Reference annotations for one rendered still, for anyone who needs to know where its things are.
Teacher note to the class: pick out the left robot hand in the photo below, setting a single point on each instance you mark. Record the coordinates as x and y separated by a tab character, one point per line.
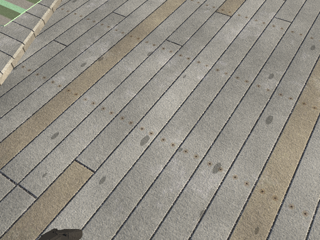
64	234

